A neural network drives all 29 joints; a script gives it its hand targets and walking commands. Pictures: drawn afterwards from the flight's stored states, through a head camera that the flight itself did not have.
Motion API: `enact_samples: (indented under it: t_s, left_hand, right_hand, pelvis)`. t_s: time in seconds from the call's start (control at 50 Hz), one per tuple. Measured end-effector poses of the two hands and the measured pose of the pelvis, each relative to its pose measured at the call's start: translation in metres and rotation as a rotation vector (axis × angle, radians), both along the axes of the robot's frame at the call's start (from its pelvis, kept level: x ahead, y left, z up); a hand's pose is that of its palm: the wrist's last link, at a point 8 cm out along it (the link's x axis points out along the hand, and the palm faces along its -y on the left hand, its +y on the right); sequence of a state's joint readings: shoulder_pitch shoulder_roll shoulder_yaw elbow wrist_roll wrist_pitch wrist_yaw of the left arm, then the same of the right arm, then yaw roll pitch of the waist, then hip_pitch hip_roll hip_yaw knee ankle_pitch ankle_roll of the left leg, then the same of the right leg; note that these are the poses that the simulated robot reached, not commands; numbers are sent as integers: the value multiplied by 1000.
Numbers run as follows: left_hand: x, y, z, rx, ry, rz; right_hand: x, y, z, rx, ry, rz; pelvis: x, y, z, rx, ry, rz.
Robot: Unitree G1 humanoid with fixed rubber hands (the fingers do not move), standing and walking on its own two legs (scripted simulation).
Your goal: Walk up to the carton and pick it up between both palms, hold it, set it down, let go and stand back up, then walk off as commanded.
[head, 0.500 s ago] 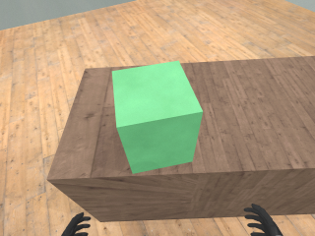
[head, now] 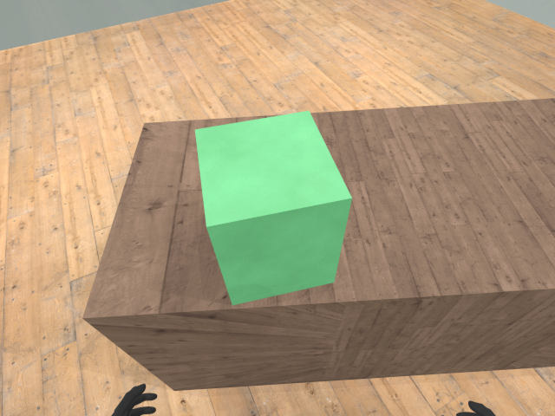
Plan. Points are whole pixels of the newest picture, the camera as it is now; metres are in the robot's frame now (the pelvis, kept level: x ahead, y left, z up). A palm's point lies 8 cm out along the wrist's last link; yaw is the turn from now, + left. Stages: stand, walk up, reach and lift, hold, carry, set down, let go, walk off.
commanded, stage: stand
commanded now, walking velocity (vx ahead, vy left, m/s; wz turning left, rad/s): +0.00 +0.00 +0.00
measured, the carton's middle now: (269, 211) +0.46 +0.03 -0.01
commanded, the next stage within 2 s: walk up in 2.00 s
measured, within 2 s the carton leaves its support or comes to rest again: neither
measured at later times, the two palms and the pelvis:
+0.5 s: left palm out of the picture +0.06 +0.30 -0.11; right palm out of the picture +0.08 -0.27 -0.11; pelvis +0.00 +0.01 +0.01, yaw +0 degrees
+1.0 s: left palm out of the picture +0.07 +0.30 -0.11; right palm out of the picture +0.08 -0.27 -0.11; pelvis +0.01 +0.01 +0.01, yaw +0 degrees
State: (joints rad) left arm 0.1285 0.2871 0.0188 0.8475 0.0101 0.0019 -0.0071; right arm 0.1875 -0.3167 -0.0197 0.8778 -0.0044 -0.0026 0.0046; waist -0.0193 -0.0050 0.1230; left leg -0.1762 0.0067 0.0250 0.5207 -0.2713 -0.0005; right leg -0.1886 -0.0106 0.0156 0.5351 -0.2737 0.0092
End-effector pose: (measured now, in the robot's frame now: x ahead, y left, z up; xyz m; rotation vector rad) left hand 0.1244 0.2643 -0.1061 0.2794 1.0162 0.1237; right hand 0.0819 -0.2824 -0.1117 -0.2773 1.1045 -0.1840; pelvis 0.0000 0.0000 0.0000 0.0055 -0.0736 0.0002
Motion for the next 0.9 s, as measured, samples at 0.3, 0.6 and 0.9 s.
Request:
enact_samples:
  t_s: [0.3, 0.6, 0.9]
  left_hand:
    - [-38, 27, -1, 37, 112, 75]
    - [-65, 29, -7, 23, 201, 118]
    - [-59, 28, -8, 26, 203, 112]
  right_hand:
    - [-7, 6, 1, -1, 54, -16]
    - [-4, 16, 0, 7, 64, -22]
    - [-6, 16, 0, 6, 87, -31]
  pelvis:
    - [1, 8, 8, -6, -2, 4]
    - [3, 14, 11, -2, 7, -2]
    - [10, 13, 12, -1, 19, -2]
